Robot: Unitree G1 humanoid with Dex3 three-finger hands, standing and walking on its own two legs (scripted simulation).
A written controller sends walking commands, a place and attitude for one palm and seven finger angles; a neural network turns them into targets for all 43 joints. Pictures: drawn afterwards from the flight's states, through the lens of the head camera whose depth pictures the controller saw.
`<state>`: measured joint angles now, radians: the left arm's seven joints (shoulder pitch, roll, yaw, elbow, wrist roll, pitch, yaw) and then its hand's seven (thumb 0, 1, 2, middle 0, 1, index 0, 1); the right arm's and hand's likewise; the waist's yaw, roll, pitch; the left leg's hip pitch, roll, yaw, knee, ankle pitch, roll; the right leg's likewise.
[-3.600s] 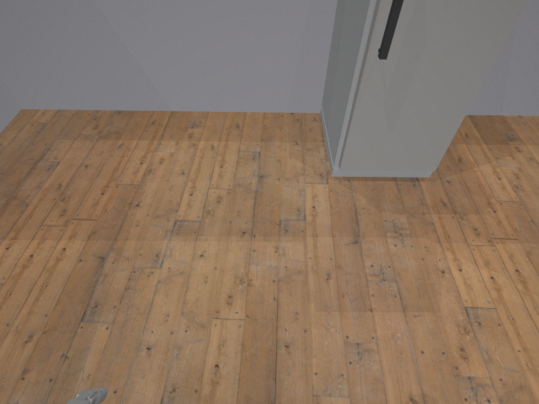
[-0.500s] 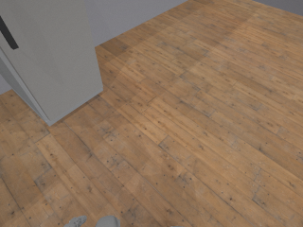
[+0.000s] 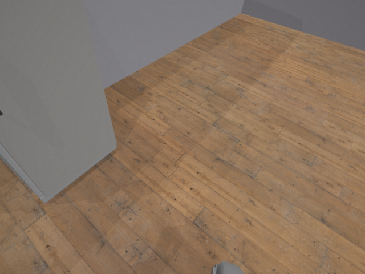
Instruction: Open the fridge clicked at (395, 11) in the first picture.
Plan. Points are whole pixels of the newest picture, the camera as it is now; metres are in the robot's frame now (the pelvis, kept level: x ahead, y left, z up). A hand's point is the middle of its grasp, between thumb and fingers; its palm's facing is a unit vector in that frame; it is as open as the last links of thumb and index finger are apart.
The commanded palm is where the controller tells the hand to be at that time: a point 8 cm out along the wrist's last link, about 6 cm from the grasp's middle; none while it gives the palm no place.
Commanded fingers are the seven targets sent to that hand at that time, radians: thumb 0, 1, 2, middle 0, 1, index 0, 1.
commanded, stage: walk to a spot facing it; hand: left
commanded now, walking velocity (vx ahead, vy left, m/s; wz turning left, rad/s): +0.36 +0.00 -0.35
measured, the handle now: out of the picture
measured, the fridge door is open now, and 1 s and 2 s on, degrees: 0 0 0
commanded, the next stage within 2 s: turn to face it in 0.40 s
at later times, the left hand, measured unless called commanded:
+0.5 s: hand (151, 223) +0.29 +0.10 -0.17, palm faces -0.05 -0.97 -0.22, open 7.2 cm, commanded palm none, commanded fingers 0.00 0.90 0.90 -0.20 -0.30 -0.20 -0.30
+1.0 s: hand (133, 190) +0.39 +0.18 -0.18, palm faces +0.23 -0.94 -0.23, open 7.4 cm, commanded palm none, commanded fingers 0.00 0.90 0.90 -0.20 -0.30 -0.20 -0.30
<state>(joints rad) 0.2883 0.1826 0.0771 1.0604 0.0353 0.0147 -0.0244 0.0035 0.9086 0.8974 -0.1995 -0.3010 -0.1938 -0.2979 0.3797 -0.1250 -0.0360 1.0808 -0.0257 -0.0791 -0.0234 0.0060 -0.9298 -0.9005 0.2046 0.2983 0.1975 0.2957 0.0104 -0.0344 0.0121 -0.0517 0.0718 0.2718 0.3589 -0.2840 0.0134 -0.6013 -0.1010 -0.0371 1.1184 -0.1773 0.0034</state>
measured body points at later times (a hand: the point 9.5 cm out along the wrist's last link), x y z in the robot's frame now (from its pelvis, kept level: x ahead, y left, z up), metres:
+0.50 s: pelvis +0.23 -0.08 -0.01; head +0.23 -0.09 +0.44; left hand +0.29 +0.15 -0.15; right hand +0.24 -0.31 -0.16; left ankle +0.29 +0.07 -0.67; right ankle +0.22 -0.14 -0.75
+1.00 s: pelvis +0.35 -0.04 -0.01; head +0.39 -0.02 +0.44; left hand +0.38 +0.23 -0.16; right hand +0.46 -0.26 -0.15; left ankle +0.41 +0.04 -0.75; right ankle +0.38 -0.21 -0.67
